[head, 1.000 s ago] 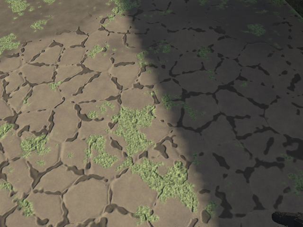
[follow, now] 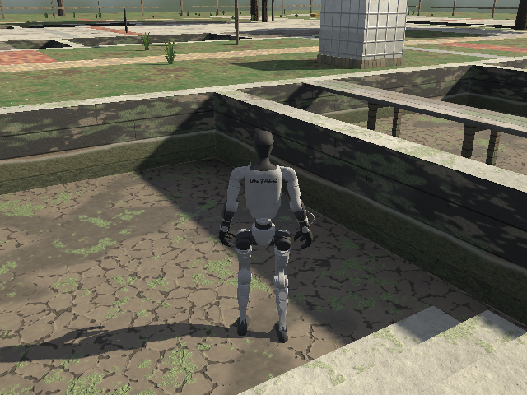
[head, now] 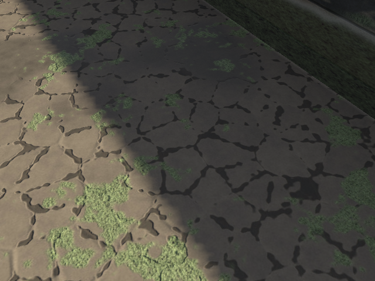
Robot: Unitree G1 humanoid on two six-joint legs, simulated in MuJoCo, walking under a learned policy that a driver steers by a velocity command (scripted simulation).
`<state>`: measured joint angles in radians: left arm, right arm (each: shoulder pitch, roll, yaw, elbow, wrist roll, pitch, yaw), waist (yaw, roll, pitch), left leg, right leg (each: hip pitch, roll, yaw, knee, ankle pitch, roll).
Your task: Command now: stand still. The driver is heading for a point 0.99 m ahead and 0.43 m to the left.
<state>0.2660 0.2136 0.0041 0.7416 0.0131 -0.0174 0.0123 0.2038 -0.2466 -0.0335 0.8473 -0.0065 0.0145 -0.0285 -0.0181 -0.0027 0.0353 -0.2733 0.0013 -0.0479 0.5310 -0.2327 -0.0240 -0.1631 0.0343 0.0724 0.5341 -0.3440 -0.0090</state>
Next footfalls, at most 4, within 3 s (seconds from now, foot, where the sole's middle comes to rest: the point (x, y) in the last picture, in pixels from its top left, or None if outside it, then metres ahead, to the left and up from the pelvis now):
1.48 right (216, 259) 0.59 -0.08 -0.77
1.90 left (136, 205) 0.82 0.22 -0.77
2.52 right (154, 166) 1.02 0.16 -0.77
2.98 left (141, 220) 0.75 0.20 -0.77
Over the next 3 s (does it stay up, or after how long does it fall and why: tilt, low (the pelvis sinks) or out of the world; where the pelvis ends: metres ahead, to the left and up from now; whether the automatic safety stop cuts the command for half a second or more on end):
stays up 0.86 0.18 0.00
